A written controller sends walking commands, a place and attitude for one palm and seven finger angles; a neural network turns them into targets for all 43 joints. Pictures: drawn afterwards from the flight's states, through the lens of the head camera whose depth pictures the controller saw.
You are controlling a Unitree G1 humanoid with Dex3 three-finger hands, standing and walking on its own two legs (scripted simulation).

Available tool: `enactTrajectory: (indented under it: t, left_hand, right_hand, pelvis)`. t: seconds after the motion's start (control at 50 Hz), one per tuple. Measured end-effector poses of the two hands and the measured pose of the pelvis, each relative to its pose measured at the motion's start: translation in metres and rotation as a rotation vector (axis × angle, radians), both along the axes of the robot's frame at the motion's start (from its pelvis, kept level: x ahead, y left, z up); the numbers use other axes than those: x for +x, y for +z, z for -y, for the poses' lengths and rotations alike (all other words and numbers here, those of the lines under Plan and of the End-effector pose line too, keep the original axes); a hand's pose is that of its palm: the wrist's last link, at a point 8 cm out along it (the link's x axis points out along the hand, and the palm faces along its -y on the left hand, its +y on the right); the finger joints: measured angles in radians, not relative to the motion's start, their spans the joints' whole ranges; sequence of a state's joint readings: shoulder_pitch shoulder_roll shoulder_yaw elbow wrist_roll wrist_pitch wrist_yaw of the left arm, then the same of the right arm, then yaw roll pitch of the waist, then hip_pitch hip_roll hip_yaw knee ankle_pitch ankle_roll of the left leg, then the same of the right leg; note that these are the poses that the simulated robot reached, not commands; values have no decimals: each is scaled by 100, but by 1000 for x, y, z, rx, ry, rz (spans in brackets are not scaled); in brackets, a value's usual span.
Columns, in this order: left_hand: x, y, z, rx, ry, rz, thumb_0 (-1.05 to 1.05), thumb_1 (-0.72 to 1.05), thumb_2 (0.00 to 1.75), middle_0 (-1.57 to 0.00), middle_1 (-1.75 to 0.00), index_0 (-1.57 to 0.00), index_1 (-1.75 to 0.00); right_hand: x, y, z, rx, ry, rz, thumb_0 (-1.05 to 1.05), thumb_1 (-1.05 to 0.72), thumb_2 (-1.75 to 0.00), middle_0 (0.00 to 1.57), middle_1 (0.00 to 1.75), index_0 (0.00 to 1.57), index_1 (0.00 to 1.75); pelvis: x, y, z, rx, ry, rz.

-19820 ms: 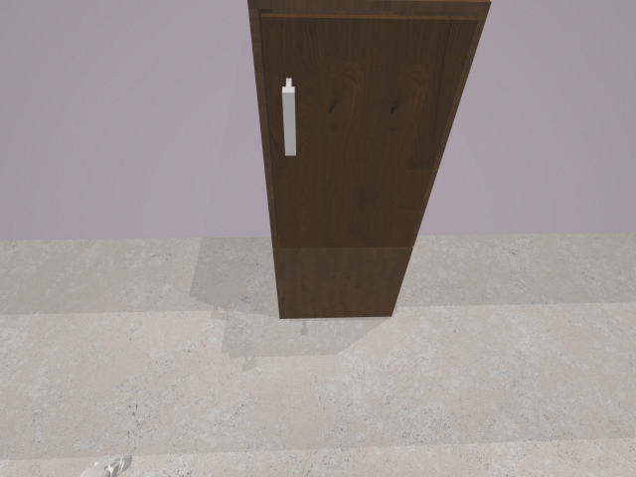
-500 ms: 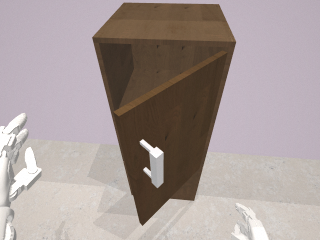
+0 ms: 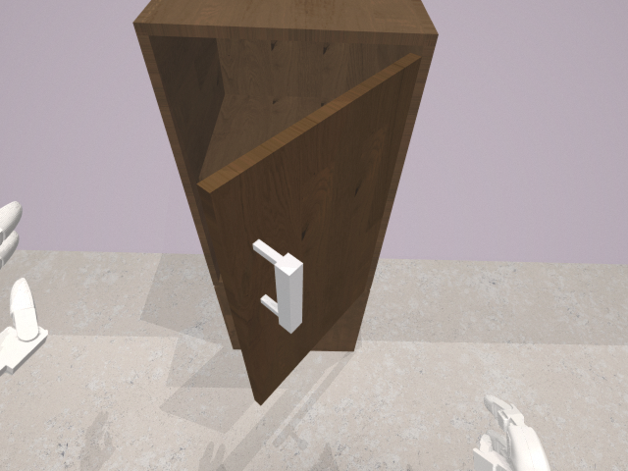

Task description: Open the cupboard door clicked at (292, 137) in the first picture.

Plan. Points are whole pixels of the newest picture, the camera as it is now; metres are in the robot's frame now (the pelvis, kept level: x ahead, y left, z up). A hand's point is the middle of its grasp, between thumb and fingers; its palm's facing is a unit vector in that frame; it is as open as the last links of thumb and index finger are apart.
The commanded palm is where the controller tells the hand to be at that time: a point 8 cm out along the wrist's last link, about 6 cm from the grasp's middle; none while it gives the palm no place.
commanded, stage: step back with the hand held close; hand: left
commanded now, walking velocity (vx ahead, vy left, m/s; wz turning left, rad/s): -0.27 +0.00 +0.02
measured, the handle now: (277, 287) +0.32 +0.07 +0.08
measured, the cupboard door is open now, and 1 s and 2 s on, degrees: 50 50 50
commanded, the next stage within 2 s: stop stepping back and stand still in 0.74 s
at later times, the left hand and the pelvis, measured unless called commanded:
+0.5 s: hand out of the picture +0.11 +0.27 +0.17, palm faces +0.47 -0.77 -0.43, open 7.4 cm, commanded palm +0.04 +0.32 +0.18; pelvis -0.08 +0.01 -0.02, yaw +4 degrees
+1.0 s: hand out of the picture -0.01 +0.24 +0.17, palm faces +0.28 -0.81 -0.51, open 7.4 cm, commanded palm -0.08 +0.30 +0.18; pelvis -0.23 +0.00 -0.01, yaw -2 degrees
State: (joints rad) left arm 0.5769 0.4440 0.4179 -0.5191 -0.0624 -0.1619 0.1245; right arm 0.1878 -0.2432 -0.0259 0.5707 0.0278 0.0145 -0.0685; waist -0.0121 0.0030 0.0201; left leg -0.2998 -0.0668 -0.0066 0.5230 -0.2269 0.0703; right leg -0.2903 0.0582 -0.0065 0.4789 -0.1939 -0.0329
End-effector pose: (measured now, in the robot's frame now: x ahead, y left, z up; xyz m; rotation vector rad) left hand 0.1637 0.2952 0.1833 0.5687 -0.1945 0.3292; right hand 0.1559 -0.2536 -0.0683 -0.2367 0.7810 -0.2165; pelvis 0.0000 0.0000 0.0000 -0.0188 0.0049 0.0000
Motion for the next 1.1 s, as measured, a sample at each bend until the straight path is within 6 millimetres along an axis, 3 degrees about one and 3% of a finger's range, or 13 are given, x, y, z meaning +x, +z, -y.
enactTrajectory:
  t: [0.14, 0.28, 0.44, 0.56, 0.7, 0.82, 0.9, 0.98, 1.04, 1.1]
  left_hand:
    - [-26, 0, -10, 20, 22, 46, 1, 88, 90, -21, -30, -22, -30]
    - [-54, -6, -11, 39, 47, 84, 1, 88, 90, -21, -30, -22, -30]
    - [-87, -1, -9, 24, 46, 184, 1, 88, 90, -21, -30, -22, -30]
    - [-113, -6, -26, 25, 14, 201, 1, 88, 90, -21, -30, -22, -30]
    - [-147, 11, -50, 38, 78, 185, 1, 88, 90, -21, -30, -22, -30]
    - [-160, 6, -34, -66, 31, 186, 1, 89, 90, -21, -30, -21, -30]
    - [-172, 1, -11, -65, -50, 154, 1, 89, 90, -21, -30, -21, -30]
    - [-202, 2, 13, 35, -135, 98, 2, 89, 90, -21, -30, -21, -30]
    - [-226, 14, 13, 89, -137, 71, 1, 88, 90, -22, -31, -22, -30]
    - [-240, 20, -1, 102, -66, 108, 1, 88, 90, -22, -31, -22, -30]
  right_hand:
    - [-21, 0, -12, 0, 15, 46, 2, -90, -90, 20, 30, 20, 30]
    - [-44, -12, -26, 20, 58, 60, 2, -90, -90, 20, 30, 20, 30]
    - [-74, -22, -27, 3, 103, -7, 2, -90, -90, 20, 30, 20, 30]
    - [-97, -15, -32, -55, 98, -26, 2, -90, -90, 20, 30, 20, 30]
    - [-123, -5, -61, 1, 101, 14, 2, -90, -90, 20, 30, 20, 30]
    - [-146, 3, -76, 41, 137, 48, 2, -90, -90, 20, 30, 20, 30]
    - [-166, 2, -70, 61, 148, 84, 2, -90, -90, 20, 30, 21, 30]
    - [-197, -13, -50, 72, 129, 76, 1, -90, -90, 21, 30, 21, 30]
    - [-229, -16, -34, 57, 83, -7, 1, -90, -90, 20, 30, 20, 30]
    - [-256, -15, -18, 22, 25, -42, 2, -90, -90, 20, 30, 20, 30]
  pelvis:
    - [-24, -6, -8, 6, -11, 13]
    - [-49, -17, -8, 11, 4, 35]
    - [-74, -22, -7, 4, 61, 33]
    - [-99, -25, -19, 0, 79, 33]
    - [-128, -7, -28, -62, 41, -3]
    - [-164, 1, -22, -75, 3, -56]
    - [-195, -3, -10, -61, -3, -82]
    - [-225, -15, 0, -28, -20, -60]
    - [-225, -10, 1, -5, -42, -41]
    - [-220, -7, -1, 22, -68, -27]
